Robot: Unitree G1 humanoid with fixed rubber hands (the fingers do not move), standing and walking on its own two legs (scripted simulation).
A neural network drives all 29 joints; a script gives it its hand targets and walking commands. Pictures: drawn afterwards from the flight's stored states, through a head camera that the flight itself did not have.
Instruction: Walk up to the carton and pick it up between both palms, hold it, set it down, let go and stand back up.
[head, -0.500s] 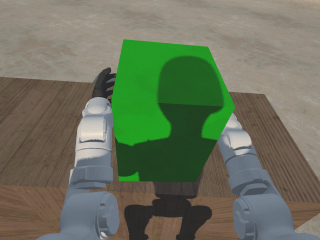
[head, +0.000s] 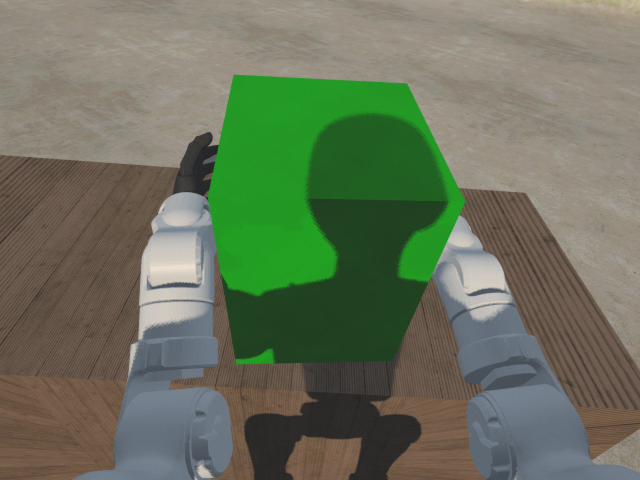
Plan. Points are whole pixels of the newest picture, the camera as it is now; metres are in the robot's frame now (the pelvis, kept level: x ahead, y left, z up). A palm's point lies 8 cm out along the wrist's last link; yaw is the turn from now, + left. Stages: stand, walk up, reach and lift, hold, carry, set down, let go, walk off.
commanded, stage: reach and lift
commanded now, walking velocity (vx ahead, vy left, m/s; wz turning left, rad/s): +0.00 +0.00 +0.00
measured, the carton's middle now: (318, 228) +0.36 -0.02 +0.17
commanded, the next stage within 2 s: hold in 0.60 s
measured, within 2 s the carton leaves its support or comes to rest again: neither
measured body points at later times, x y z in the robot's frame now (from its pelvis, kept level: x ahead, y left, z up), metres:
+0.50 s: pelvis +0.00 +0.00 +0.00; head -0.05 +0.02 +0.45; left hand +0.39 +0.13 +0.22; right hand +0.38 -0.17 +0.20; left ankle -0.01 +0.12 -0.75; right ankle +0.03 -0.13 -0.75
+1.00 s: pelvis +0.00 -0.01 +0.00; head -0.07 +0.01 +0.44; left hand +0.38 +0.14 +0.25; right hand +0.38 -0.15 +0.23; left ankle -0.01 +0.12 -0.75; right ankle +0.03 -0.13 -0.75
